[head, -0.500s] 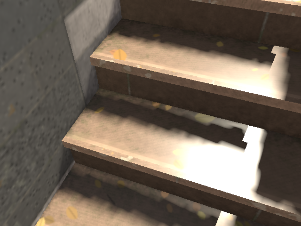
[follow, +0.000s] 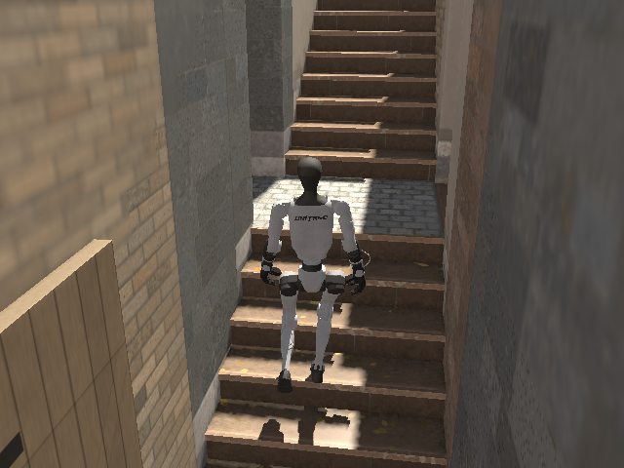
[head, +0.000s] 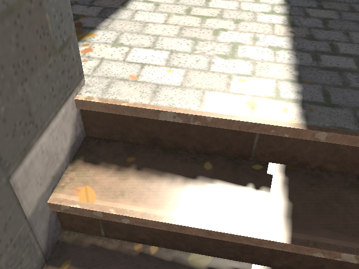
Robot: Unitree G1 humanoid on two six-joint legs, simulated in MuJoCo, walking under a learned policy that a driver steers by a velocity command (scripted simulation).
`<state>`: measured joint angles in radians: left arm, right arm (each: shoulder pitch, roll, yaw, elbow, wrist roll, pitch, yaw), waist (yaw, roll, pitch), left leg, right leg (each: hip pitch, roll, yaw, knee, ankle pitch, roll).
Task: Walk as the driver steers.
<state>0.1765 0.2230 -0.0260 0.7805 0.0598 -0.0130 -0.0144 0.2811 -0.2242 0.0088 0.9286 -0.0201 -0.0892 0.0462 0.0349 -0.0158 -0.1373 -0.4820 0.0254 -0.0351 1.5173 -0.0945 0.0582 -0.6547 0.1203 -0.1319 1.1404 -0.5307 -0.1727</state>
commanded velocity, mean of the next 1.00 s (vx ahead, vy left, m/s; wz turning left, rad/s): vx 0.07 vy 0.00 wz -0.36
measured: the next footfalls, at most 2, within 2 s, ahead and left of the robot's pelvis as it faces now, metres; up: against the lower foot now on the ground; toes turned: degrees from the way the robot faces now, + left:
left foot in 0.46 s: +0.39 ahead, +0.11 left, +0.18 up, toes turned -17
right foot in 1.02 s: +0.23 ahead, -0.19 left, +0.18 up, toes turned -26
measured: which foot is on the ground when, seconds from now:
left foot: up 0.00-0.44, down 0.46-1.00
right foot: down 0.00-0.48, up 0.50-1.00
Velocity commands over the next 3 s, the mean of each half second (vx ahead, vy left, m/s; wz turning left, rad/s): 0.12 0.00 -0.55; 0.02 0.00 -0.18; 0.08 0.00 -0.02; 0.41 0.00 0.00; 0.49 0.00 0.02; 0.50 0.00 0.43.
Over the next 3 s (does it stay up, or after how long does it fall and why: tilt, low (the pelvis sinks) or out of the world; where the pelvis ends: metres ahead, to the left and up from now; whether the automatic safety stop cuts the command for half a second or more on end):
stays up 0.85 -0.50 0.60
